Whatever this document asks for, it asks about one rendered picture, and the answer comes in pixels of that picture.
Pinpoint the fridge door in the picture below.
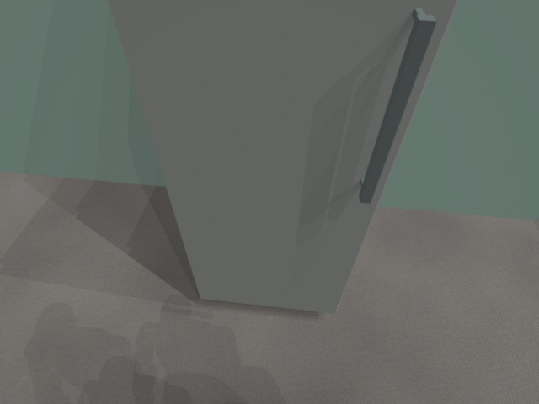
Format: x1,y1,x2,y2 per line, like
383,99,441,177
108,0,456,314

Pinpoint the handle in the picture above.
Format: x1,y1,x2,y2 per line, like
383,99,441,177
359,8,437,204

